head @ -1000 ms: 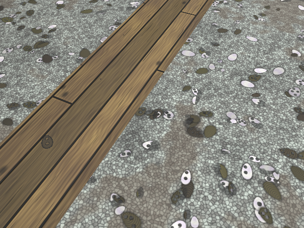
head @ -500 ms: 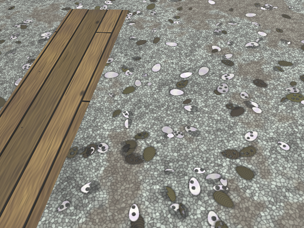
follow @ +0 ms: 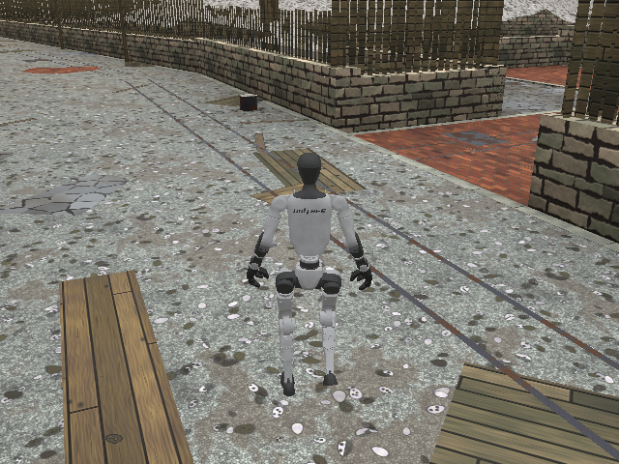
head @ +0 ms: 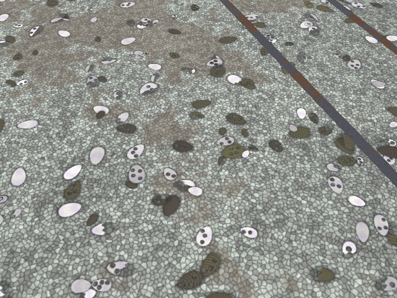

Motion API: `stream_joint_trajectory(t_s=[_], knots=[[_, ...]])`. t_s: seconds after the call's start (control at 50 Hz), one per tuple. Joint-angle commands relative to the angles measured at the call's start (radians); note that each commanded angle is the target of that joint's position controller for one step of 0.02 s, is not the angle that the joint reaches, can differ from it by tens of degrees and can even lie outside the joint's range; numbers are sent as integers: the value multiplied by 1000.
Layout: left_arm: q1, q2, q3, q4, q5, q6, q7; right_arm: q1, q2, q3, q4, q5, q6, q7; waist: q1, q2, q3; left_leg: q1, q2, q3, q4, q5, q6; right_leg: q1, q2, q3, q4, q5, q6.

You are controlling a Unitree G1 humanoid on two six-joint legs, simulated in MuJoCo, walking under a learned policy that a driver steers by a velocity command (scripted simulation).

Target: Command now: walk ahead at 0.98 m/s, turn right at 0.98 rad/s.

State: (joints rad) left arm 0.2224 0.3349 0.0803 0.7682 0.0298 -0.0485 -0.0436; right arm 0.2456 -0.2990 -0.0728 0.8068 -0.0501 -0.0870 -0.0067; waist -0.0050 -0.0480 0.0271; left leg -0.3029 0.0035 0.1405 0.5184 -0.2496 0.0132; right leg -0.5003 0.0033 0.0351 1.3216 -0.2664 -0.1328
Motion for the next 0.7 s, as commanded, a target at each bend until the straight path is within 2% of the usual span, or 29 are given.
stream_joint_trajectory(t_s=[0.02, 0.08, 0.12, 0.16, 0.18, 0.2, 0.22, 0.24, 0.26, 0.28, 0.3, 0.32, 0.34, 0.36, 0.38, 0.4, 0.42, 0.46, 0.5, 0.52, 0.54, 0.56, 0.58, 0.6, 0.62, 0.64, 0.66, 0.68, 0.7], knots=[[-44, -61, -37, -121, 14, 25, -31, 106, 2, 10, 16, 25, -41, 19, 7, 118, 12, 166, 298, -290, -344, -17, 74, -278, -132, 55, 21, 71, 7], [-145, -55, -50, -174, 7, 28, -42, 107, -6, 14, 30, 23, -59, 27, 26, 109, 51, 116, 244, -76, -385, 189, 44, -287, -122, 25, -82, 230, 7], [-218, -50, -61, -198, 7, 17, -46, 144, -21, 18, 49, 15, -69, 26, 23, 78, 110, 79, 210, -7, -443, 286, 60, -238, -78, 16, -293, 293, 0], [-300, -48, -71, -211, 10, 3, -55, 198, -67, 15, 69, 25, -64, 23, 1, 42, 148, 82, 209, 24, -526, 394, 84, -121, -29, -85, -499, 308, -15], [-332, -45, -75, -215, 10, -4, -56, 229, -93, 15, 84, 32, -57, 21, -7, 40, 161, 126, 220, 24, -536, 511, 98, -83, -14, -127, -571, 297, -23], [-341, -39, -76, -211, 15, -9, -52, 256, -116, 16, 102, 40, -49, 18, -2, 52, 145, 203, 223, 20, -501, 725, 111, -38, 3, -171, -621, 279, -33], [-324, -29, -74, -202, 21, -14, -42, 272, -147, 15, 115, 41, -40, 13, 15, 88, 112, 280, 232, 16, -422, 986, 121, 17, 35, -190, -651, 238, -38], [-257, -3, -64, -181, 28, -17, -29, 271, -185, 11, 121, 38, -31, 6, 61, 130, 42, 340, 249, 10, -283, 1188, 122, 108, 65, -178, -671, 161, -45], [-99, 36, -45, -134, 30, -20, -13, 256, -214, 8, 124, 34, -19, -2, 142, 167, -56, 339, 262, -8, -73, 1267, 118, 279, 78, -137, -697, 93, -53], [104, 76, -24, -69, 33, -26, 4, 224, -218, 6, 117, 43, -9, -5, 245, 166, -153, 235, 229, -11, 194, 1130, 112, 529, 53, -95, -799, 127, -62], [233, 167, 4, -28, 55, -27, 29, 236, -122, 24, 84, 38, -9, 5, 242, 83, -279, -18, 148, -41, 546, 542, 116, 807, -158, 131, -760, -118, -56], [205, 224, 18, -50, 65, -34, 34, 340, 27, 48, 33, 86, -15, 21, 109, -146, -443, -337, 23, -137, 905, -197, 96, 1020, -458, 625, -878, -287, -88], [193, 178, 22, -42, 37, -31, 30, 233, -81, 22, 14, 87, -13, 8, 154, -23, -399, -409, 42, -202, 950, -93, 116, 890, -443, 636, -993, -274, -75], [141, 106, 3, -18, 30, -42, 29, 156, -68, 21, 1, 82, -13, 12, 116, 12, -205, -441, 77, -204, 898, -12, 113, 727, -386, 474, -1021, -194, -64], [105, 62, -2, 0, 24, -51, 27, 153, -29, 29, 13, 76, -8, 19, 75, 30, -92, -417, 110, -201, 834, 14, 106, 578, -349, 354, -1070, -90, -44], [69, 24, -12, 4, 20, -62, 30, 159, -11, 28, 29, 61, 8, 23, 33, 26, -39, -370, 128, -205, 799, 19, 91, 479, -309, 240, -1087, 89, -22], [64, 0, -21, 13, 12, -69, 35, 208, 12, 27, 45, 46, 31, 27, -7, 15, -12, -323, 131, -189, 785, 9, 71, 410, -300, 135, -1087, 302, -7], [65, -34, -31, 34, -11, -89, 31, 194, 27, 16, 37, 32, 64, 29, -49, 5, 14, -318, 127, -165, 735, -19, 49, 373, -281, -16, -1056, 702, 13], [33, -36, -32, 38, -27, -97, 40, 98, 53, 21, -9, 26, 71, 40, -65, -38, 46, -341, 103, -106, 638, 87, 42, 330, -225, -152, -1088, 803, 35], [-117, -35, -24, -14, -34, -88, 59, 74, 39, 12, -38, 128, 49, 27, -74, -108, 36, -351, 112, -149, 573, 152, 36, 330, -190, -189, -1099, 733, 51], [-169, -15, -24, -36, -35, -80, 76, 44, 26, 18, -49, 129, 35, 30, -82, -85, 46, -300, 91, -103, 433, 231, 30, 285, -152, -251, -1100, 684, 60], [-164, 8, -21, -38, -37, -73, 94, 15, 26, 21, -56, 101, 21, 38, -68, -42, 52, -212, 55, -46, 284, 335, 19, 238, -120, -302, -1065, 658, 68], [-98, 46, -14, -32, -36, -70, 111, 2, 19, 16, -59, 73, 12, 49, -43, -6, 9, -135, -5, 15, 198, 430, 14, 265, -115, -310, -1001, 765, 75], [-55, 90, -6, -24, -44, -66, 122, 22, 11, 9, -67, 65, 13, 60, -49, -25, -41, -67, -46, 43, 161, 452, 18, 308, -132, -301, -936, 881, 85], [-57, 121, 1, -34, -56, -60, 124, 77, -16, -2, -69, 68, 21, 70, -76, -64, -86, 6, -70, 47, 154, 428, 33, 340, -156, -288, -859, 979, 94], [-87, 140, 8, -53, -68, -52, 120, 154, -65, -21, -65, 73, 36, 73, -123, -98, -129, 95, -86, 38, 162, 376, 58, 347, -180, -270, -757, 1050, 99], [-129, 137, 9, -70, -74, -46, 109, 278, -142, -52, -50, 72, 51, 68, -196, -88, -181, 236, -89, 2, 160, 356, 99, 313, -190, -249, -578, 1013, 103], [-169, 95, -3, -76, -80, -48, 88, 382, -189, -74, -26, 70, 65, 50, -259, 18, -186, 375, -66, -57, 63, 462, 143, 228, -135, -241, -282, 687, 138], [-169, -33, -33, -90, -43, -56, 55, 324, -194, -68, -24, 64, 72, 30, -192, 334, -57, 408, 8, -227, 16, 875, 194, -9, 75, -222, 127, -323, 182]])
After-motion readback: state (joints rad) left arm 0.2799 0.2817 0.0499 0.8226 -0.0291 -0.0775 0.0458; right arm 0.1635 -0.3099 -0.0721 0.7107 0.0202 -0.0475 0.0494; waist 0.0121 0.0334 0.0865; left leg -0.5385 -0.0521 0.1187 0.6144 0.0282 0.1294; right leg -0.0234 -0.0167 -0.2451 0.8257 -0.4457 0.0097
